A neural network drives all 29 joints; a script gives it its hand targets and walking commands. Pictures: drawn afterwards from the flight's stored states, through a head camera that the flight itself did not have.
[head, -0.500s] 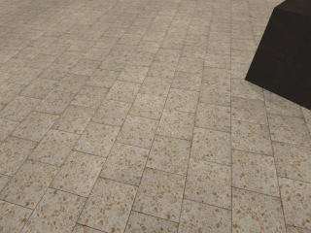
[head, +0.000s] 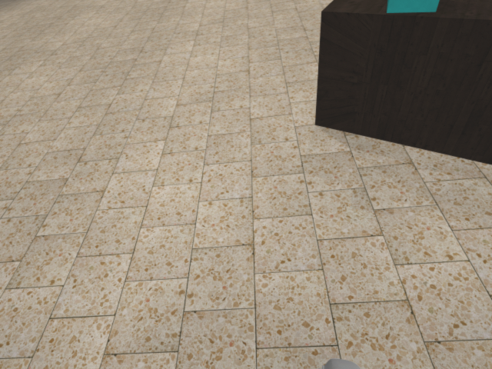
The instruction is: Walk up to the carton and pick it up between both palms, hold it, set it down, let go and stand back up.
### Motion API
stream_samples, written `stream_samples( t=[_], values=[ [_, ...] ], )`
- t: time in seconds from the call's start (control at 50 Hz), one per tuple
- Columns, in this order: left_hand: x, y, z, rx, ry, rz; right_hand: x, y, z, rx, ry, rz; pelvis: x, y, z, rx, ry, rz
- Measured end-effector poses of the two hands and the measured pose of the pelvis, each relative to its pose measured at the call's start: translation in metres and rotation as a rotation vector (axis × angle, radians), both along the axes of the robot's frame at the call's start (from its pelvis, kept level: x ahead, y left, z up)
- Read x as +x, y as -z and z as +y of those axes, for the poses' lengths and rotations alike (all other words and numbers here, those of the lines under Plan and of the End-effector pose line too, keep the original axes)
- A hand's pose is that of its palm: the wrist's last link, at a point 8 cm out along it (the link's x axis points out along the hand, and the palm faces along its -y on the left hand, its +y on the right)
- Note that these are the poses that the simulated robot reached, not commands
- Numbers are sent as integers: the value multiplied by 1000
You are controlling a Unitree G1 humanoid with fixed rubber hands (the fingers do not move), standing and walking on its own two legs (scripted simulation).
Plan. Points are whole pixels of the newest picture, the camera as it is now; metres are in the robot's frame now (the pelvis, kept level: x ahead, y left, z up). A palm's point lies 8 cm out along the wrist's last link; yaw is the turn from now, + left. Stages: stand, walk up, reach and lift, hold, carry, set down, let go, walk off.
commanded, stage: walk up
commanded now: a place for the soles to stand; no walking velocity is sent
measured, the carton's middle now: out of the picture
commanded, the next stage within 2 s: none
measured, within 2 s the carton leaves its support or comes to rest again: neither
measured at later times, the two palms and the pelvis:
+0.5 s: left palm (149, 271) +0.34 +0.27 -0.10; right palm (421, 282) +0.27 -0.27 -0.06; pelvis +0.26 +0.01 +0.02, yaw -14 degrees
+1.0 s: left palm (244, 143) +0.73 +0.06 -0.07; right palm (427, 233) +0.40 -0.34 -0.11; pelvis +0.51 -0.11 +0.02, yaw -26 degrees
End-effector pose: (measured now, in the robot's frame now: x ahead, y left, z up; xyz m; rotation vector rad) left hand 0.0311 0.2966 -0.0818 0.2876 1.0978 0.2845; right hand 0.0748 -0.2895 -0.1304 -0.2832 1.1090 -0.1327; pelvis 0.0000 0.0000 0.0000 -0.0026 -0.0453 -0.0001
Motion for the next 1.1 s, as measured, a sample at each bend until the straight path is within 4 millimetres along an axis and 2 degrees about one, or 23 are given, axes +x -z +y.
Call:
stream_samples(
  t=[0.08, 0.16, 0.22, 0.3, 0.38, 0.42, 0.5, 0.56, 0.64, 0.7, 0.76, 0.84, 0.9, 0.94, 1.04, 1.1],
  values=[
    [3, -2, -28, -22, -3, 94, 56, -22, 7, 53, -37, -94, 29, -15, -9, -6, 19, -6],
    [14, -5, -46, -70, 13, 173, 104, -50, 14, 85, -43, -175, 65, -30, -15, -2, 63, -3],
    [37, -4, -50, -105, 30, 200, 133, -64, 17, 83, -25, -196, 96, -36, -15, -3, 99, 3],
    [88, 4, -45, -137, 58, 202, 173, -73, 19, 51, 11, -216, 143, -34, -9, -14, 136, 8],
    [161, 24, -27, -138, 123, 196, 213, -71, 21, -14, 65, -258, 199, -18, 5, -21, 181, 11],
    [206, 32, -21, -127, 188, 194, 219, -67, 21, -52, 104, -263, 221, -11, 10, -1, 208, 1],
    [309, 20, -24, -99, 320, 118, 198, -69, 22, -75, 229, -152, 261, -23, 9, -16, 245, -13],
    [384, 4, -37, -102, 403, 38, 179, -75, 24, -72, 308, -59, 290, -34, 4, -7, 276, -12],
    [467, -12, -68, -121, 496, -30, 165, -75, 26, -54, 388, 43, 328, -40, -5, 2, 309, -4],
    [521, -18, -103, -145, 557, -64, 164, -70, 29, -21, 439, 108, 358, -40, -15, 10, 335, 0],
    [575, -20, -147, -171, 622, -99, 172, -60, 30, 17, 485, 159, 389, -36, -30, 19, 362, 3],
    [643, -17, -209, -186, 698, -156, 196, -38, 18, 61, 531, 213, 437, -22, -59, 26, 388, 11],
    [683, -8, -241, -168, 713, -201, 228, -17, -1, 88, 531, 243, 470, -6, -84, 1, 418, 19],
    [694, -5, -245, -149, 683, -192, 262, -14, -18, 101, 525, 211, 487, -5, -97, 14, 440, 14],
    [693, -14, -221, -81, 564, -78, 378, -36, -73, 68, 447, -13, 531, -24, -114, 14, 457, -6],
    [692, -19, -204, -53, 524, -9, 442, -53, -97, 47, 406, -130, 559, -32, -121, 8, 474, -3]
  ],
)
